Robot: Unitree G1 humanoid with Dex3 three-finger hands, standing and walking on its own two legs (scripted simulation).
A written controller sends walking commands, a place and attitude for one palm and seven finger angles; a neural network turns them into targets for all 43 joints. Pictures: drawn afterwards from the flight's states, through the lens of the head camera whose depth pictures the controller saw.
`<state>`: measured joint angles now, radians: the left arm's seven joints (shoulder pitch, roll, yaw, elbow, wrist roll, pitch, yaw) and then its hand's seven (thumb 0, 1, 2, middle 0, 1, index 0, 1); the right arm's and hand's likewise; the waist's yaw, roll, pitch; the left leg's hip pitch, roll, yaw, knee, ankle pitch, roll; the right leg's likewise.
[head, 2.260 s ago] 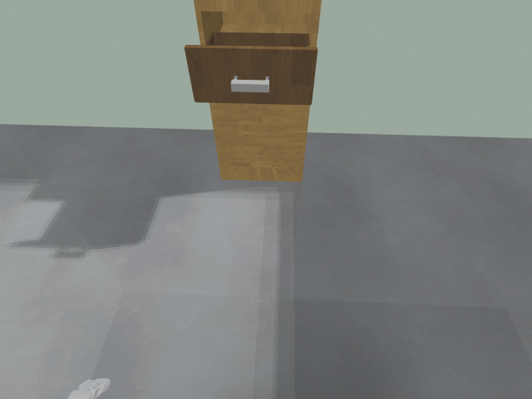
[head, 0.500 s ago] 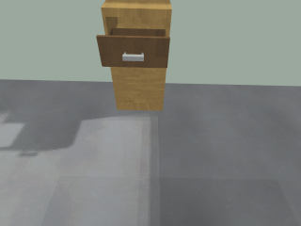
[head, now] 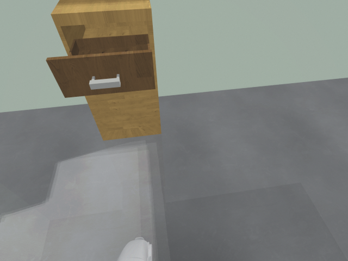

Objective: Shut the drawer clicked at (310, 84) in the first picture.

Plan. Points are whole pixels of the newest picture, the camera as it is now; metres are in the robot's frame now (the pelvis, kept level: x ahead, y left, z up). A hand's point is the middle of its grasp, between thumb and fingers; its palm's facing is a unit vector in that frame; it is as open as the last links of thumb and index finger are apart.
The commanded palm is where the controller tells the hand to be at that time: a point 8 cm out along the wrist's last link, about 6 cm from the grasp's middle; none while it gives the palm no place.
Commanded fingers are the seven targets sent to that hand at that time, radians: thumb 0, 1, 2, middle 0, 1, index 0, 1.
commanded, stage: walk to a spot facing it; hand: left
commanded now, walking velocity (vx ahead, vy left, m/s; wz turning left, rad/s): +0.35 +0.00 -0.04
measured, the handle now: (105, 80) +0.75 +0.34 -0.03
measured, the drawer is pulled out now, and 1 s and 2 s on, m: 0.29 0.29 0.29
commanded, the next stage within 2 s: turn to face it in 0.16 s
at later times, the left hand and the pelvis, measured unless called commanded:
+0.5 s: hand (104, 215) +0.27 +0.24 -0.18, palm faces +0.02 -0.98 -0.18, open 7.3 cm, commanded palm none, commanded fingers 0.00 0.90 0.90 -0.20 -0.30 -0.20 -0.30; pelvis +0.20 +0.06 +0.00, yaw -2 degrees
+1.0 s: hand (93, 230) +0.23 +0.27 -0.19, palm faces +0.23 -0.95 -0.19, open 7.3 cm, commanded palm none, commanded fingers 0.00 0.90 0.90 -0.20 -0.30 -0.20 -0.30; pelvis +0.23 +0.08 -0.01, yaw +9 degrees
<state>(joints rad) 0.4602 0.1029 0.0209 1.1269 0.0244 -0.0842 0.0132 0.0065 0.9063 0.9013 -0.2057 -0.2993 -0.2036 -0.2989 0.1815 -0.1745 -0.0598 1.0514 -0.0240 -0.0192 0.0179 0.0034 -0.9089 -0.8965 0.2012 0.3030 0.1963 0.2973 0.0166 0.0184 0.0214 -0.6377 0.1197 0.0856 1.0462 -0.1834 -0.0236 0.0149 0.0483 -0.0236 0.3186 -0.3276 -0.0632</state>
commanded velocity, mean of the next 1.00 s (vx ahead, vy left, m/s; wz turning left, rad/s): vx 0.10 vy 0.00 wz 0.15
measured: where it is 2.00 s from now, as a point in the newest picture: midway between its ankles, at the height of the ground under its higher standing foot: (170, 215)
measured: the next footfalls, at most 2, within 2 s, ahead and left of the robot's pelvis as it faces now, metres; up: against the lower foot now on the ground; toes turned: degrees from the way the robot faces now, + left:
left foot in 0.18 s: +0.26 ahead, +0.12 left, +0.00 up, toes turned +6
right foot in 0.64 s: +0.30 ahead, -0.06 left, +0.00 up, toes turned -3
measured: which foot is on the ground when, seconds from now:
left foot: up 0.00-0.16, down 0.18-0.68, up 0.70-0.96, down 0.98-1.00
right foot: down 0.00-0.18, up 0.20-0.62, down 0.64-1.00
